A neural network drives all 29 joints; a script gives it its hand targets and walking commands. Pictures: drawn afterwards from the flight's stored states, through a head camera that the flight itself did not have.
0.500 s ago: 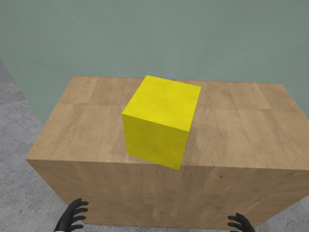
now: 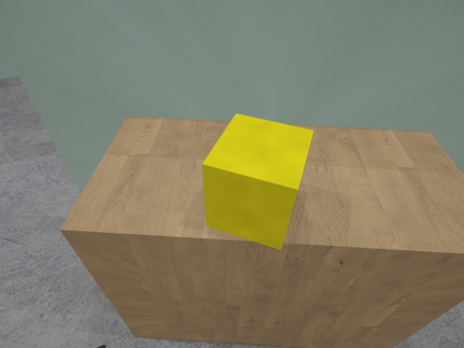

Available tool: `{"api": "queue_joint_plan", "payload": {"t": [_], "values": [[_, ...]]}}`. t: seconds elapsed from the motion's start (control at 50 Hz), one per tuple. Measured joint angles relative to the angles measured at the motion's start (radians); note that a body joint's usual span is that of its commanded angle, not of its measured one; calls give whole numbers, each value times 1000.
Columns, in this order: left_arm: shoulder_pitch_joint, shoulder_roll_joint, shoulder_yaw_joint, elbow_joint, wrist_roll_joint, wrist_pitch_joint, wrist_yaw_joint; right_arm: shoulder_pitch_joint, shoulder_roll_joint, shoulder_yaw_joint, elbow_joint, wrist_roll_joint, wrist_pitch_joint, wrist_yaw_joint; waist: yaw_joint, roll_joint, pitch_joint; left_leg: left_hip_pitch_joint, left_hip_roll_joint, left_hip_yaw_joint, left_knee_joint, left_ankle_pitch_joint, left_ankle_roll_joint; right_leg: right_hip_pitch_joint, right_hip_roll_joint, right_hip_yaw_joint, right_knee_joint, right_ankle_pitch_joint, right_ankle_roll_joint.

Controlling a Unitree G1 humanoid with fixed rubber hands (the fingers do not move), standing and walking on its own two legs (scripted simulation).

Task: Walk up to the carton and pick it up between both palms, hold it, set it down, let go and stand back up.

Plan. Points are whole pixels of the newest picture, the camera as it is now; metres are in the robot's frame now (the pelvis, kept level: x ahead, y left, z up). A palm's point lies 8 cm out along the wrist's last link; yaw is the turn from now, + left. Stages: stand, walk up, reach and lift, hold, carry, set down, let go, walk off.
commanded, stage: stand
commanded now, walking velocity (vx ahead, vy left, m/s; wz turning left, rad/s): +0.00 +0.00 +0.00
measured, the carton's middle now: (257, 180) +0.44 -0.04 +0.06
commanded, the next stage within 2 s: none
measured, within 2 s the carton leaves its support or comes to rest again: neither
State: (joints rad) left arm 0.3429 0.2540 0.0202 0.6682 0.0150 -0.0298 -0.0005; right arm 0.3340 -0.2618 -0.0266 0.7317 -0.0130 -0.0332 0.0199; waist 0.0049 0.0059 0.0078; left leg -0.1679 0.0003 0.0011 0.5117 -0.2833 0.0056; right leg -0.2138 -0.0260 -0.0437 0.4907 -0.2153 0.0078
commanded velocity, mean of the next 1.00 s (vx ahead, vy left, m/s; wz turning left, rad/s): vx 0.00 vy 0.00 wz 0.00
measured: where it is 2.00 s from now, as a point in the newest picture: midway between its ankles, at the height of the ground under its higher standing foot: outside the picture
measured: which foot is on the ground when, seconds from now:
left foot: down 0.00-1.00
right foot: down 0.00-1.00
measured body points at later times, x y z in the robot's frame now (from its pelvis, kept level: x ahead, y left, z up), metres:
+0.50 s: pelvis -0.01 +0.00 +0.00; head -0.03 +0.00 +0.45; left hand +0.04 +0.27 -0.12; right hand +0.07 -0.26 -0.12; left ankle +0.00 +0.12 -0.74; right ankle +0.03 -0.13 -0.74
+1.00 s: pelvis -0.01 -0.01 +0.00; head -0.01 -0.02 +0.45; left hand +0.06 +0.25 -0.12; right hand +0.06 -0.27 -0.13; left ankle +0.00 +0.12 -0.74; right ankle +0.03 -0.13 -0.74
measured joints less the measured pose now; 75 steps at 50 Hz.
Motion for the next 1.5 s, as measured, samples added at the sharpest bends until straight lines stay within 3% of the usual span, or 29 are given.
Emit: {"api": "queue_joint_plan", "payload": {"t": [0.38, 1.5], "values": [[44, 8, -11, 53, -1, 0, 4, 19, -7, 15, -1, 3, 8, -3, 5, 6, 1, -36, -15, -1, 8, 19, 7, -38, -14, 6, 16, 13, 8], [1, 1, -21, 99, -10, 15, 11, 13, -3, 27, 54, 1, 18, -25, 1, 10, 7, -38, 11, -47, -3, 12, -31, -30, 13, -25, 8, -8, -24]]}}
